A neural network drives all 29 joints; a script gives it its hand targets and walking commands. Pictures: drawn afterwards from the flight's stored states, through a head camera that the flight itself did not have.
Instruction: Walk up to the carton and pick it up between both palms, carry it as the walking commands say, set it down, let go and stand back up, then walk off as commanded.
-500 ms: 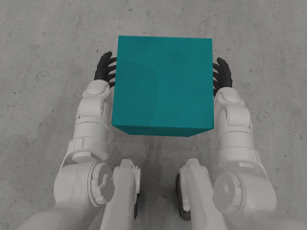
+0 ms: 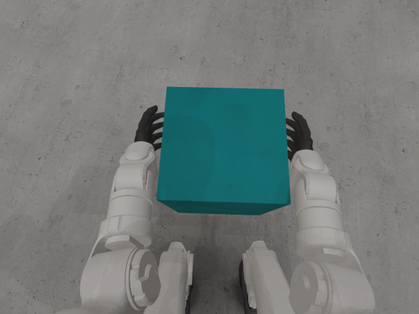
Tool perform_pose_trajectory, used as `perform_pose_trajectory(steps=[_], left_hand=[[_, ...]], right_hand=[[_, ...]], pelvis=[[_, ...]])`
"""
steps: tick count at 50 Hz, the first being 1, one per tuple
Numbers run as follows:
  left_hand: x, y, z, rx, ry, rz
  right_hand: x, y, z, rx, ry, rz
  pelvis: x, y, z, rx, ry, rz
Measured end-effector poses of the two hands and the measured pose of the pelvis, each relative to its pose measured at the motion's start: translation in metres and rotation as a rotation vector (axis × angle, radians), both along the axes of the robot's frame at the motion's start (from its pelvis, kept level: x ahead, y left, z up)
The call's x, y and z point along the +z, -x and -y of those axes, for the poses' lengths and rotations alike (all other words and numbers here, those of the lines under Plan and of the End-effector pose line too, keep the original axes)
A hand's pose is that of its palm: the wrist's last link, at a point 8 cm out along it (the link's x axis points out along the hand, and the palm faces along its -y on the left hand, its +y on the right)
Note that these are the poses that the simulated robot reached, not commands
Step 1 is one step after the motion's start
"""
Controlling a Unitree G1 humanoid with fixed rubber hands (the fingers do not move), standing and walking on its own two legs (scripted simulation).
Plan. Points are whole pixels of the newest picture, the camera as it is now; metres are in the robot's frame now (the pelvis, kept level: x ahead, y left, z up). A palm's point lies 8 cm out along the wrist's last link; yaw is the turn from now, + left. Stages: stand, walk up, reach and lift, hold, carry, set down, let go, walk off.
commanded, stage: reach and lift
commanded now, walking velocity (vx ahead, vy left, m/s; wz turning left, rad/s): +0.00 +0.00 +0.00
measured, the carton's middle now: (221, 162) +0.43 -0.01 -0.11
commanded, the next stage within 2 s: none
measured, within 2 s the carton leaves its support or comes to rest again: neither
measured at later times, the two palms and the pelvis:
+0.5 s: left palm (136, 142) +0.41 +0.14 +0.03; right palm (320, 150) +0.40 -0.16 +0.03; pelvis +0.02 +0.00 +0.07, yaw +0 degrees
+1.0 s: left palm (120, 135) +0.39 +0.14 +0.10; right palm (346, 144) +0.38 -0.16 +0.11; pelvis +0.04 +0.00 +0.13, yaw +0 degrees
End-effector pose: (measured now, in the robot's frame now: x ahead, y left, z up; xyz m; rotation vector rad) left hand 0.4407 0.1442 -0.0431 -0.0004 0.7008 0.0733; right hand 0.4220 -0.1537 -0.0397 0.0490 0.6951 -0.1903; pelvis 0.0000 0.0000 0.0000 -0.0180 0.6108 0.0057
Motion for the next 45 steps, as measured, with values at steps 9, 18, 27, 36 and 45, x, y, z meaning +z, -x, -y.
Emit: perform_pose_trajectory(steps=[9,18,27,36,45], left_hand=[[0.026,0.009,0.002,0.004,0.006,-0.003],[0.051,0.019,0.003,0.008,0.012,-0.006],[0.078,0.028,0.003,0.008,0.013,-0.01],[0.104,0.035,0.003,0.004,0.011,-0.008],[0.129,0.042,0.003,0.0,0.009,0.0]], right_hand=[[0.026,0.009,0.002,0.002,0.0,-0.002],[0.052,0.018,0.003,0.004,-0.001,-0.005],[0.08,0.026,0.004,0.006,0.0,-0.009],[0.105,0.034,0.004,0.009,0.0,-0.007],[0.131,0.041,0.004,0.01,-0.001,0.001]], pelvis=[[0.025,-0.008,0.001,0.0,-0.003,0.037],[0.05,-0.016,0.002,0.002,-0.005,0.081],[0.075,-0.024,0.004,0.005,-0.007,0.134],[0.098,-0.03,0.004,0.003,-0.011,0.194],[0.117,-0.035,0.003,-0.001,-0.014,0.267]])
